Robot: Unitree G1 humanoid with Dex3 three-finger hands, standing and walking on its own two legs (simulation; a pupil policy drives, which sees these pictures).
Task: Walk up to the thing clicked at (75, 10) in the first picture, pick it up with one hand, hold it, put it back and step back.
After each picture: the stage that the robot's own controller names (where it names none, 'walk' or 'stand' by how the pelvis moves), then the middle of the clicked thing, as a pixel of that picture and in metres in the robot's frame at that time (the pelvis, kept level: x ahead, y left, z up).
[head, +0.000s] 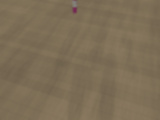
stand; (74, 4) +2.23 +0.12 -0.66
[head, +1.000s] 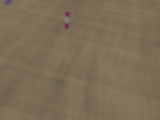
walk; (67, 20) +2.09 +0.13 -0.64
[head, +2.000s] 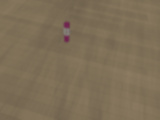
walk; (66, 32) +1.45 +0.11 -0.64
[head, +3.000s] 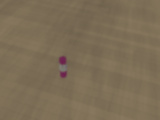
walk; (63, 67) +0.97 +0.15 -0.65
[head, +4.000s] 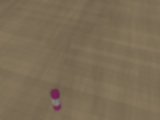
walk; (56, 100) +0.62 +0.18 -0.65
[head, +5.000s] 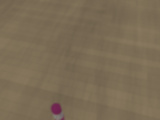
stand; (58, 114) +0.47 +0.20 -0.63
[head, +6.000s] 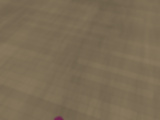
stand; out of the picture +0.43 +0.17 -0.64
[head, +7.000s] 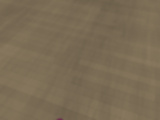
stand; out of the picture +0.42 +0.16 -0.66
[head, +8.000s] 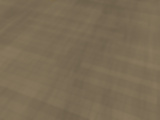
stand; out of the picture +0.41 +0.15 -0.66
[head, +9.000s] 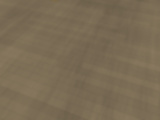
stand; out of the picture +0.40 +0.15 -0.66
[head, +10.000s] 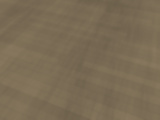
stand; out of the picture +0.39 +0.15 -0.66
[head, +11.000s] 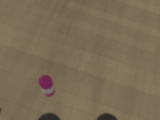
go down; (47, 87) +0.44 +0.16 -0.46
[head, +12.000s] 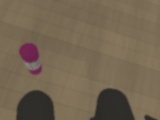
go down; (32, 61) +0.47 +0.20 -0.28
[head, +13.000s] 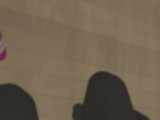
close in; out of the picture +0.46 +0.24 -0.19
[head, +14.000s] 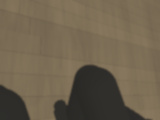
close; out of the picture +0.45 +0.27 -0.16
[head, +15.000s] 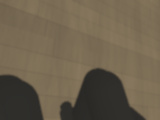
lift; out of the picture +0.37 +0.24 -0.16
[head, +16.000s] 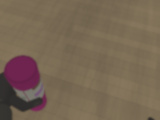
lift; (31, 89) +0.32 +0.17 +0.04
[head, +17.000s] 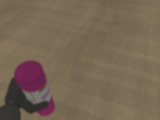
hold; (39, 93) +0.31 +0.15 +0.06
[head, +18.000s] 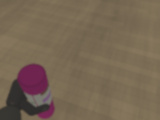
hold; (40, 95) +0.30 +0.15 +0.04
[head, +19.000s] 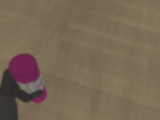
crouch; (32, 83) +0.36 +0.16 -0.03
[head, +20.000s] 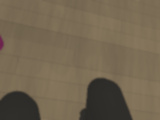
lower; out of the picture +0.51 +0.23 -0.04
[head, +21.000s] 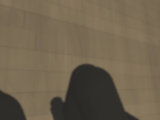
lower; out of the picture +0.45 +0.29 -0.17
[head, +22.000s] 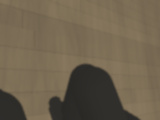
lower; out of the picture +0.45 +0.29 -0.17
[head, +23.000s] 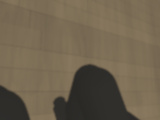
lower; out of the picture +0.45 +0.28 -0.17
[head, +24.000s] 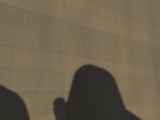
lower; out of the picture +0.44 +0.29 -0.17
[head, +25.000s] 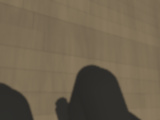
draw back; out of the picture +0.44 +0.26 -0.17
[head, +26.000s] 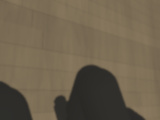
stand; out of the picture +0.44 +0.26 -0.17
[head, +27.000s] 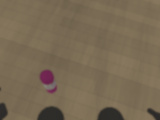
walk; (49, 82) +0.45 +0.18 -0.43
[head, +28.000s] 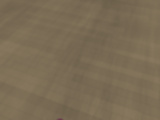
stand; out of the picture +0.40 +0.15 -0.60
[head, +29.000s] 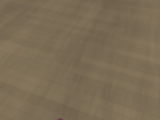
stand; out of the picture +0.40 +0.15 -0.60
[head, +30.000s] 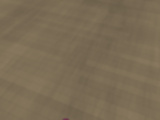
stand; out of the picture +0.42 +0.14 -0.65
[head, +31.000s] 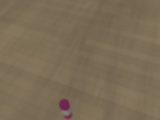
walk; (66, 109) +0.46 +0.17 -0.62
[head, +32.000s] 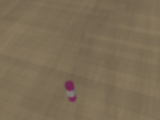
walk; (71, 91) +0.62 +0.16 -0.64
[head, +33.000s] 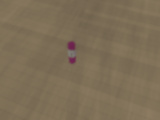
walk; (72, 53) +0.96 +0.10 -0.62
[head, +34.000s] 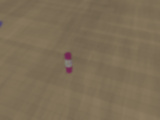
stand; (68, 63) +1.07 +0.15 -0.65
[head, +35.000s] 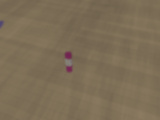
stand; (68, 62) +1.09 +0.15 -0.66
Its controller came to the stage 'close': yes
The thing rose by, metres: 0.68
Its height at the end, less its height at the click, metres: +0.00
